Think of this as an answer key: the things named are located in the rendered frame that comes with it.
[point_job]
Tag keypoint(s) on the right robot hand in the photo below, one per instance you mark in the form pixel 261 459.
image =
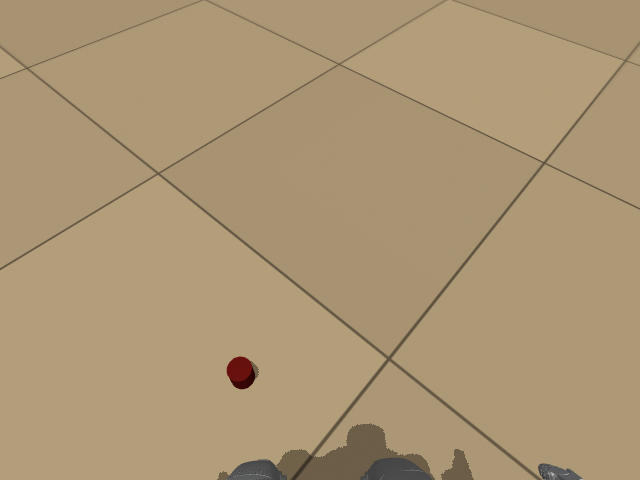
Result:
pixel 550 472

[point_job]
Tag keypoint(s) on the tin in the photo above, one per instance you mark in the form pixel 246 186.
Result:
pixel 240 372

